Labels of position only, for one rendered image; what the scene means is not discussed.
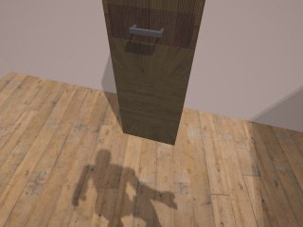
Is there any cabinet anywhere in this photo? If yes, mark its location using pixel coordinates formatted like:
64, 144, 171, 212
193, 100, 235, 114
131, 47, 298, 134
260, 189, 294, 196
101, 0, 205, 146

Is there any drawer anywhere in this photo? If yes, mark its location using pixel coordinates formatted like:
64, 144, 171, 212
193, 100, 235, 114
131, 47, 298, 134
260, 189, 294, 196
108, 4, 196, 49

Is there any handle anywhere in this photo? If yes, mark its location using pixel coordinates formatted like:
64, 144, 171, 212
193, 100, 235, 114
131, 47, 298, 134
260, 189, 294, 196
129, 25, 164, 38

